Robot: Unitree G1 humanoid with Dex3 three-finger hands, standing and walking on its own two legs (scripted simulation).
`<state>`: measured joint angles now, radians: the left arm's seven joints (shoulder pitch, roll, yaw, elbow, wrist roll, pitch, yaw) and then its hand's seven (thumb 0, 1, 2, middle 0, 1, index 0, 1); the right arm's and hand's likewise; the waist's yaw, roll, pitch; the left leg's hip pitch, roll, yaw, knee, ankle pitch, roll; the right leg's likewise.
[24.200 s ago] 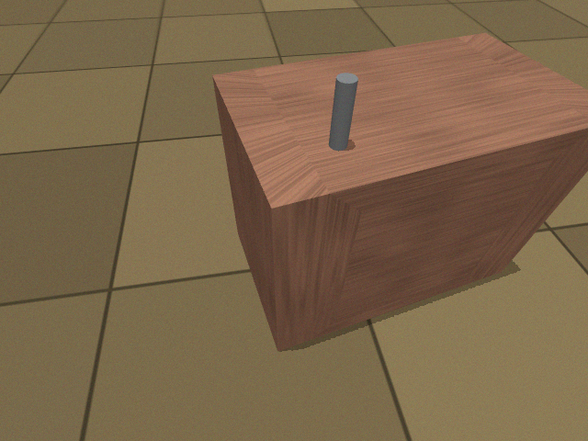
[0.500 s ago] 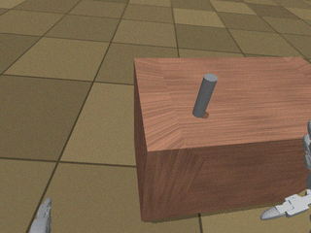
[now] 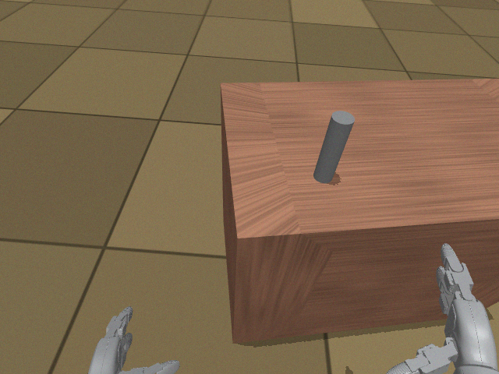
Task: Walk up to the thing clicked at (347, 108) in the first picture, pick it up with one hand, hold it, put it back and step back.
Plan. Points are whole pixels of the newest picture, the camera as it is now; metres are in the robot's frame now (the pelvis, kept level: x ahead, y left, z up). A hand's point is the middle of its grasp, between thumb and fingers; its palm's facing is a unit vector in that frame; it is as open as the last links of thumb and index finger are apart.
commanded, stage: home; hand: right
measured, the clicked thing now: (332, 149) +0.52 -0.20 +0.06
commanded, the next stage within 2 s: none
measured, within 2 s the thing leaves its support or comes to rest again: neither
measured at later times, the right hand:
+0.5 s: hand (340, 337) +0.20 -0.18 -0.10, palm faces +0.08 +0.97 -0.22, open 17.4 cm
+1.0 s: hand out of the picture +0.14 -0.25 -0.13, palm faces -0.06 +0.92 -0.38, open 17.5 cm
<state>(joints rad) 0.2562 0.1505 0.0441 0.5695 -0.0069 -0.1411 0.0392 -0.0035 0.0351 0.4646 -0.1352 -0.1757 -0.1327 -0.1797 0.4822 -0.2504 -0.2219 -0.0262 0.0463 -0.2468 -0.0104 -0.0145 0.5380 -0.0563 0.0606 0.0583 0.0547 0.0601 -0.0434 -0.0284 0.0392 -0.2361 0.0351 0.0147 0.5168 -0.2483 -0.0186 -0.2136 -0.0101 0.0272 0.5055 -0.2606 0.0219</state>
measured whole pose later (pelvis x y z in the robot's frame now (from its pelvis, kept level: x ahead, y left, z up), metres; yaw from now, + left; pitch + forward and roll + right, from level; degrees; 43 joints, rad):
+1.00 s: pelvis +0.03 +0.00 +0.00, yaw +1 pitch -1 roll +0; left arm 0.18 0.35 0.01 0.89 0.03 0.00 0.00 0.01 0.90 0.90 -0.21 -0.29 -0.20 -0.30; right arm 0.20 -0.35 0.00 0.88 -0.02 -0.02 -0.01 -0.01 0.56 -0.04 0.06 0.05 0.05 0.05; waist 0.01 -0.02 0.01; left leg -0.22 0.03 -0.01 0.52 -0.29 -0.02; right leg -0.18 -0.01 0.00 0.51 -0.31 0.02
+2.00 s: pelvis +0.01 +0.00 +0.01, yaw +1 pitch -3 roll +0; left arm 0.13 0.35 -0.01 1.13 0.02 0.00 -0.01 0.01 0.90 0.90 -0.21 -0.29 -0.20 -0.30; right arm 0.13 -0.36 0.03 1.11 -0.01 -0.01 0.00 -0.01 0.52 -0.05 0.06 0.06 0.05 0.06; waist 0.01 -0.01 0.04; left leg -0.13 0.03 0.00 0.34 -0.17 -0.02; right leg -0.09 -0.02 0.01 0.33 -0.19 0.02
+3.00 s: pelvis +0.02 +0.00 +0.01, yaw +1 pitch -2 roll +0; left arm 0.13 0.35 0.00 1.13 0.01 0.00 -0.01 0.01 0.90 0.90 -0.21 -0.30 -0.20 -0.30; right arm 0.13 -0.36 0.01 1.13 -0.01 -0.01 0.01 0.00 -0.13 -0.64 0.19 0.27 0.18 0.27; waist 0.00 0.00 0.04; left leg -0.12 0.02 0.01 0.32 -0.17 -0.02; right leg -0.09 -0.02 0.01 0.31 -0.19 0.03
